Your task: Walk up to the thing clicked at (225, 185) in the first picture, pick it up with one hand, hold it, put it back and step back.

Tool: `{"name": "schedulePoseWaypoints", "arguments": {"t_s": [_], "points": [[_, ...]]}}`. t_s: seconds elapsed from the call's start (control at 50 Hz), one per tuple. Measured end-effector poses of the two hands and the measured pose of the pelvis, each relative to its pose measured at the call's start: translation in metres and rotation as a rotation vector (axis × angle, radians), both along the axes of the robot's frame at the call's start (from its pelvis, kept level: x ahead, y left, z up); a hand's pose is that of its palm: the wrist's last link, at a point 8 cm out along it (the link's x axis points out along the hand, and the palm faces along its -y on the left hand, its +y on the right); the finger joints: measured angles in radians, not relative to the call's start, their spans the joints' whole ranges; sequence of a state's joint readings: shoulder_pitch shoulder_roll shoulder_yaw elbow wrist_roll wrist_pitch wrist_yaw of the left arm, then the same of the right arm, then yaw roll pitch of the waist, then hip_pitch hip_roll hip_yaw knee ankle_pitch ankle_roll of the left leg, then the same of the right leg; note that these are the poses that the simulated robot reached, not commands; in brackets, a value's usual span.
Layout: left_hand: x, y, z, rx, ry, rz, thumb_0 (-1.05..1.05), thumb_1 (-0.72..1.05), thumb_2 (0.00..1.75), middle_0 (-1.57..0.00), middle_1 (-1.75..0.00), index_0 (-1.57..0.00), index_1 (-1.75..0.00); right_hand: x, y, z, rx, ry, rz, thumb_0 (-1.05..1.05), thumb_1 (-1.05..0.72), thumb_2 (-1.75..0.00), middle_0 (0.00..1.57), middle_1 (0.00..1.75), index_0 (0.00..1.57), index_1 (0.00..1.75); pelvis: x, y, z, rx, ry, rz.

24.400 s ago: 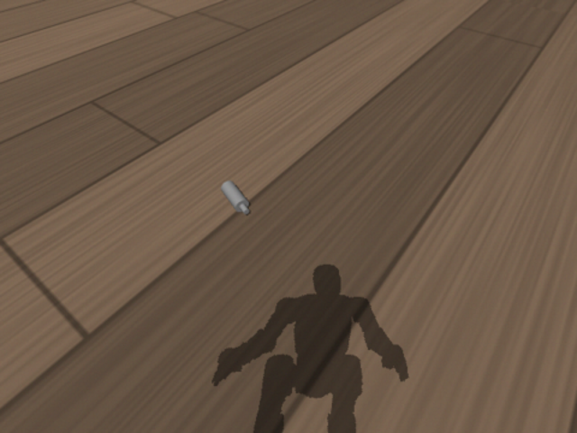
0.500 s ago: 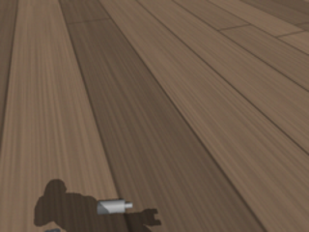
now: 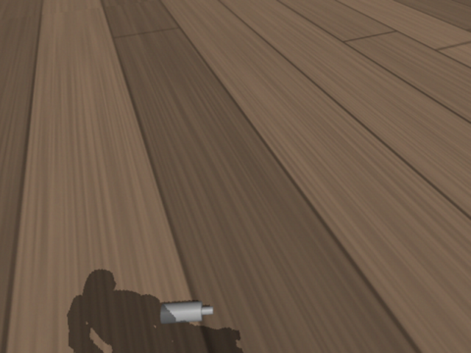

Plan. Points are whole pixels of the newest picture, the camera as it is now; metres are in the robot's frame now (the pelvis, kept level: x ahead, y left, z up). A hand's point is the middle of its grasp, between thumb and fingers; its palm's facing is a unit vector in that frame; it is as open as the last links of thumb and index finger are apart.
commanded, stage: stand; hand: left
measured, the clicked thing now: (187, 311) +0.41 +0.21 -0.74
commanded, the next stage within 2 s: none
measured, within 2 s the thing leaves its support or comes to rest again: neither
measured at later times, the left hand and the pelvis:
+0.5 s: hand out of the picture +0.06 +0.20 -0.17, palm faces +0.00 -0.97 -0.24, open 7.4 cm; pelvis +0.02 +0.00 +0.00, yaw +0 degrees
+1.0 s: hand out of the picture +0.11 +0.25 -0.16, palm faces +0.01 -0.94 -0.33, open 7.4 cm; pelvis +0.04 +0.00 +0.00, yaw +0 degrees
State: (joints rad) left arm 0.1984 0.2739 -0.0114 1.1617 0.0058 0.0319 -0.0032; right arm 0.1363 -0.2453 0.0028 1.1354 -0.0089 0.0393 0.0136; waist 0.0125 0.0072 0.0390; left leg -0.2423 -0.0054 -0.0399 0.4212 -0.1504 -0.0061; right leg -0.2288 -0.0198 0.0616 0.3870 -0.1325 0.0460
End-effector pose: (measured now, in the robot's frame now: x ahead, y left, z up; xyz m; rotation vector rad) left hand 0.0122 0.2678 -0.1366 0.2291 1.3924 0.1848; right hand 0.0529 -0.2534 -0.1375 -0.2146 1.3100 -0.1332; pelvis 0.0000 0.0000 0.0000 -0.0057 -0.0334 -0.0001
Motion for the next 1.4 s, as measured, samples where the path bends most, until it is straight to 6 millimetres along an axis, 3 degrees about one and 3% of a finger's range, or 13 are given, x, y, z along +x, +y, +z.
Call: {"name": "schedulePoseWaypoints", "arguments": {"t_s": [0.26, 0.64, 0.9, 1.1, 1.4], "points": [[0.034, -0.022, -0.007, -0.046, -0.068, -0.012, 0.00, 0.90, 0.90, -0.20, -0.30, -0.20, -0.30, -0.004, -0.002, 0.002, -0.023, 0.021, -0.028, 0.01, -0.91, -0.89, 0.20, 0.30, 0.20, 0.30, 0.013, -0.002, 0.000, 0.002, -0.001, 0.006], [0.039, -0.009, -0.003, -0.011, -0.041, 0.000, 0.00, 0.90, 0.90, -0.20, -0.30, -0.20, -0.30, 0.001, -0.002, 0.000, -0.024, 0.041, -0.040, 0.01, -0.91, -0.89, 0.20, 0.30, 0.20, 0.30, 0.029, 0.000, 0.000, 0.001, 0.006, 0.006], [0.074, 0.019, 0.010, 0.055, -0.115, -0.017, 0.00, 0.90, 0.90, -0.20, -0.30, -0.20, -0.30, 0.042, -0.032, 0.015, -0.096, -0.051, -0.019, 0.01, -0.91, -0.89, 0.20, 0.30, 0.20, 0.30, 0.040, -0.001, 0.001, 0.004, -0.005, 0.003], [0.102, 0.024, 0.018, 0.072, -0.160, -0.041, 0.00, 0.90, 0.90, -0.20, -0.30, -0.20, -0.30, 0.073, -0.045, 0.023, -0.116, -0.104, 0.003, 0.01, -0.91, -0.89, 0.20, 0.30, 0.20, 0.30, 0.048, -0.003, 0.003, 0.006, -0.002, 0.001], [0.116, 0.018, 0.021, 0.072, -0.165, -0.055, 0.00, 0.90, 0.90, -0.20, -0.30, -0.20, -0.30, 0.081, -0.048, 0.023, -0.105, -0.096, 0.012, 0.01, -0.91, -0.89, 0.20, 0.30, 0.20, 0.30, 0.054, -0.009, 0.005, 0.004, -0.006, 0.002]]}}
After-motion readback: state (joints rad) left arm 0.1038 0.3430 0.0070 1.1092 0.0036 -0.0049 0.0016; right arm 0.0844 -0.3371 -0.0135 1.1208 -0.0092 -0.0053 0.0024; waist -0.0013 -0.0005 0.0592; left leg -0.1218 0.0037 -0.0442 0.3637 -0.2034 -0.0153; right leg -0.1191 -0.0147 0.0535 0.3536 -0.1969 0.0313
